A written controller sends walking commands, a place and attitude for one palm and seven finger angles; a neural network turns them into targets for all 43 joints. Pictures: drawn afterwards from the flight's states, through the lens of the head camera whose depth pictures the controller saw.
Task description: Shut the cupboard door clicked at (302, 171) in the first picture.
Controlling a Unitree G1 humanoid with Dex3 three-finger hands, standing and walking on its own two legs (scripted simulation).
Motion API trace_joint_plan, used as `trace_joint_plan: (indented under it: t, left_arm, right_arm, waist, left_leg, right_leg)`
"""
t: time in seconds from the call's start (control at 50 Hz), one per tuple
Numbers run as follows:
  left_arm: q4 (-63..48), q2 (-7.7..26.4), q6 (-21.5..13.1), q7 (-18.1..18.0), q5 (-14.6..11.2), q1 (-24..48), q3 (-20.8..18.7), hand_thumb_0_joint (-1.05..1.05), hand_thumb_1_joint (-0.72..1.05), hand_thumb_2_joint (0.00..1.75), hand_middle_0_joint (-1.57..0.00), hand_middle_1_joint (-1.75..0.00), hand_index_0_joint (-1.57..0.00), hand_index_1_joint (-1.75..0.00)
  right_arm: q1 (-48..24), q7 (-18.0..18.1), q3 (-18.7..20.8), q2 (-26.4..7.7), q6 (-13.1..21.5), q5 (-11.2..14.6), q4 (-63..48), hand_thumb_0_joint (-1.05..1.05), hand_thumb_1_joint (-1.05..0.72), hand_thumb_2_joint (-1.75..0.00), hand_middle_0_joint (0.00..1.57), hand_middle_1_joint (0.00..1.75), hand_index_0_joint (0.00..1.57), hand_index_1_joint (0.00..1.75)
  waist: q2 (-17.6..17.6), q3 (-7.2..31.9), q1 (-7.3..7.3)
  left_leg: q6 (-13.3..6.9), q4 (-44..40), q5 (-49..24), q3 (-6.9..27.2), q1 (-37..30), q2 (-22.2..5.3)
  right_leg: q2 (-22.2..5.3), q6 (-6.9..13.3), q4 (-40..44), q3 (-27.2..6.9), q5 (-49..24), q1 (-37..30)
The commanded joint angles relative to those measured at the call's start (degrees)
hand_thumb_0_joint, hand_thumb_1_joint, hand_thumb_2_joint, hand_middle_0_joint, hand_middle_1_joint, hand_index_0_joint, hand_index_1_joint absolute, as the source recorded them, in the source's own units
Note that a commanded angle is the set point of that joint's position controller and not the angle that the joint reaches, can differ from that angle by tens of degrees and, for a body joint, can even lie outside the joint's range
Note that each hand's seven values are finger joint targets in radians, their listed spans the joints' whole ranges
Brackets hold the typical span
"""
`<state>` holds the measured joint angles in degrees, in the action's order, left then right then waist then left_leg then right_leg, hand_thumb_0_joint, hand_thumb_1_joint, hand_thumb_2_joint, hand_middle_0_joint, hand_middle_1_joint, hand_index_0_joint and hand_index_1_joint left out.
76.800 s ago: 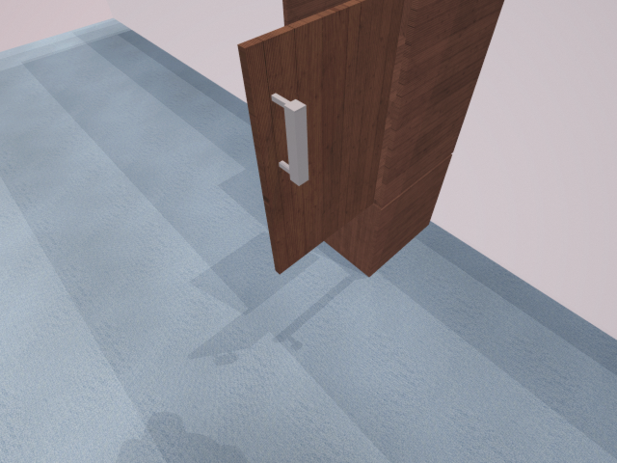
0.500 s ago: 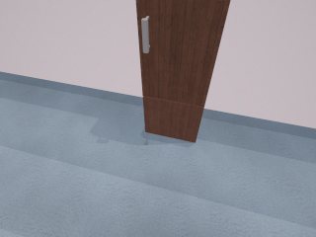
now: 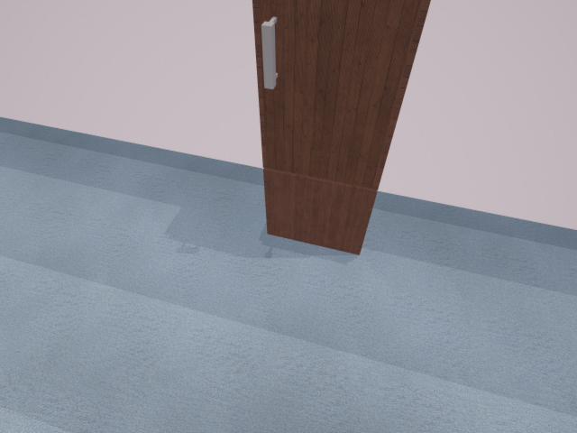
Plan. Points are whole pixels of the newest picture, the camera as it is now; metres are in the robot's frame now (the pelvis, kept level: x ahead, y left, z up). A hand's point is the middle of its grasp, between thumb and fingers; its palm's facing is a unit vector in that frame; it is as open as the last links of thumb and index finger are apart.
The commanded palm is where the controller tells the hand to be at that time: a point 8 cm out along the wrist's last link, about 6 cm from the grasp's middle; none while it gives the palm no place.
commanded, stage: look to check the result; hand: left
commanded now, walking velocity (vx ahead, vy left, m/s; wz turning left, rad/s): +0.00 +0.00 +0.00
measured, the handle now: (271, 53) +0.97 +0.10 +0.07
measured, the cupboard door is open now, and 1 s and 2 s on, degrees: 0 0 0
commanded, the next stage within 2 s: stand and wait in 0.22 s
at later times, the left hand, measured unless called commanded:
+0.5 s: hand out of the picture +0.06 +0.22 -0.17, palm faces -0.01 -0.96 -0.28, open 7.4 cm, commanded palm none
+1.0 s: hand out of the picture +0.06 +0.21 -0.17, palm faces +0.00 -0.96 -0.29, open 7.4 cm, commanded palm none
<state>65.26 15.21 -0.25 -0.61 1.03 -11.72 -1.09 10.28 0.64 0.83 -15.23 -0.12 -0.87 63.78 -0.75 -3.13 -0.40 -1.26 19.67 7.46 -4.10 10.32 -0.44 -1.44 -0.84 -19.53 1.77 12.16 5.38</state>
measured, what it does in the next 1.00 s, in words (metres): stands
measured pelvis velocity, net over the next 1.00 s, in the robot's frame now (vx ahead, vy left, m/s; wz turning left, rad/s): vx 0.03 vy -0.01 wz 0.01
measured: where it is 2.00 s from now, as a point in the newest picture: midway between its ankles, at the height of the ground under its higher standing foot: outside the picture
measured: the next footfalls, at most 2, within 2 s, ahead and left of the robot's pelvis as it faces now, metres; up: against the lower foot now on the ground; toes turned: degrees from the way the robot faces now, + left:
none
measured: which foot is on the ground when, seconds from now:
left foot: down 0.00-1.00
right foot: down 0.00-1.00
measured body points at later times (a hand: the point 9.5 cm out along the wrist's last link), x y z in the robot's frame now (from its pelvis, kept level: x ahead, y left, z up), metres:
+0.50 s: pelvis +0.02 +0.00 +0.00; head +0.03 +0.00 +0.45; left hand +0.06 +0.27 -0.15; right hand +0.08 -0.28 -0.14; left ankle +0.04 +0.10 -0.75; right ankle -0.02 -0.13 -0.75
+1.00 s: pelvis +0.03 -0.01 +0.00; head +0.04 -0.01 +0.45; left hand +0.06 +0.26 -0.15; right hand +0.08 -0.28 -0.15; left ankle +0.04 +0.10 -0.75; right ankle -0.02 -0.13 -0.75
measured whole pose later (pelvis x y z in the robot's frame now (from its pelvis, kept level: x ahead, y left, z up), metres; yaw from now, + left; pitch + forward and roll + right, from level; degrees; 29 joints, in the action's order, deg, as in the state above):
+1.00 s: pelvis +0.03 -0.01 +0.00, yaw +0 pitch -2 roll +0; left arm 65.4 14.9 -0.6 -0.9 0.8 -11.0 -0.8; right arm 9.4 0.8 0.3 -15.3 0.0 -0.8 64.7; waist -0.3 -2.7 -0.4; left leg -0.3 18.3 9.2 -3.5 7.5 -0.7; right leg -1.0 -0.2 -16.8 2.3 13.4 1.7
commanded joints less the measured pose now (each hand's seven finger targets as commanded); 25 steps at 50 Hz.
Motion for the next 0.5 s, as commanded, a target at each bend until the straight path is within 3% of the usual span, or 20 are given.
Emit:
trace_joint_plan:
  t: [0.0, 0.48]
  left_arm:
    - [-2.4, 9.4, -1.2, -0.3, -0.2, -0.3, -1.4, 0.0, 0.9, 0.9, -0.2, -0.3, -0.2, -0.3]
    - [-2.2, 10.0, -1.4, -0.4, -0.2, 0.4, -1.5, 0.0, 0.9, 0.9, -0.2, -0.3, -0.2, -0.3]
  right_arm:
    - [-0.6, 0.6, 1.6, -9.7, 1.1, 0.2, -2.6, 0.0, -0.9, -0.9, 0.2, 0.3, 0.2, 0.3]
    - [-2.2, 0.7, 1.2, -10.5, 1.3, 0.3, -2.4, 0.0, -0.9, -0.9, 0.2, 0.3, 0.2, 0.3]
  waist:
    - [1.7, 2.5, -0.23]
    - [0.6, 3.2, 0.05]
  left_leg:
    - [-0.4, -3.4, -1.7, 7.2, -4.3, -6.8]
    - [-0.2, -3.2, -6.8, 7.2, -5.5, -6.8]
  right_leg:
    - [-5.3, 2.7, 4.8, -4.8, -3.0, 3.9]
    - [-5.7, 2.7, 5.5, -4.5, -8.3, 0.9]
